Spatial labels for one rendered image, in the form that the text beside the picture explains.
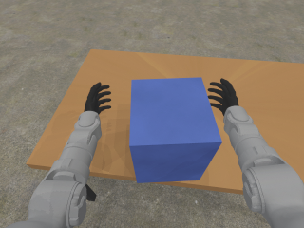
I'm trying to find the right robot upper arm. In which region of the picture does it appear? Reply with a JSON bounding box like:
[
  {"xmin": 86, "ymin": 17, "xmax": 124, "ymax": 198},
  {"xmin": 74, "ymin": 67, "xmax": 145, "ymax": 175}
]
[{"xmin": 242, "ymin": 163, "xmax": 304, "ymax": 228}]

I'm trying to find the left robot hand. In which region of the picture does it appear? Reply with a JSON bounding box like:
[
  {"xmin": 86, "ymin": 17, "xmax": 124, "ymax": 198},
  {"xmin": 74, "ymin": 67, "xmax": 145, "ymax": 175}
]
[{"xmin": 84, "ymin": 82, "xmax": 111, "ymax": 115}]

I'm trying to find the robot right forearm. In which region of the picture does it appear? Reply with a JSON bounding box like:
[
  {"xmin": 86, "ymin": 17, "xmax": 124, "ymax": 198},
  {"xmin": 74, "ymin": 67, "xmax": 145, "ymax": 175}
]
[{"xmin": 223, "ymin": 105, "xmax": 304, "ymax": 190}]

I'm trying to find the table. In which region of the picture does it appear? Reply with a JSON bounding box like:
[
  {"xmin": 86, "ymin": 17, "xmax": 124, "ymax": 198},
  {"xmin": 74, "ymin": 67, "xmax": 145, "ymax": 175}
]
[{"xmin": 26, "ymin": 49, "xmax": 304, "ymax": 201}]

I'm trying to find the carton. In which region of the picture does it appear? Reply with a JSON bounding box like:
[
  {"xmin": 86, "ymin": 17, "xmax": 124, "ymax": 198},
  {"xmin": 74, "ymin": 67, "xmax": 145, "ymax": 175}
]
[{"xmin": 129, "ymin": 77, "xmax": 222, "ymax": 183}]

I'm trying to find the right robot hand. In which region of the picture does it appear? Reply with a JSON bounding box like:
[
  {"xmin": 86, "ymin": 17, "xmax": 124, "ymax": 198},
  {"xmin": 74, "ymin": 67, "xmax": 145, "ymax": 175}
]
[{"xmin": 207, "ymin": 78, "xmax": 238, "ymax": 116}]

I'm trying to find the robot left forearm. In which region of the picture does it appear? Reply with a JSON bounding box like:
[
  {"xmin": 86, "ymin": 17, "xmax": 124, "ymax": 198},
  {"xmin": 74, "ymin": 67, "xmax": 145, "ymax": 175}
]
[{"xmin": 28, "ymin": 111, "xmax": 102, "ymax": 218}]

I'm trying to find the left robot upper arm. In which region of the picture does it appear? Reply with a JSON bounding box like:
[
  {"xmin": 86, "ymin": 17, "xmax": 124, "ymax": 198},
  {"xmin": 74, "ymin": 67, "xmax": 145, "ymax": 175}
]
[{"xmin": 6, "ymin": 180, "xmax": 87, "ymax": 228}]

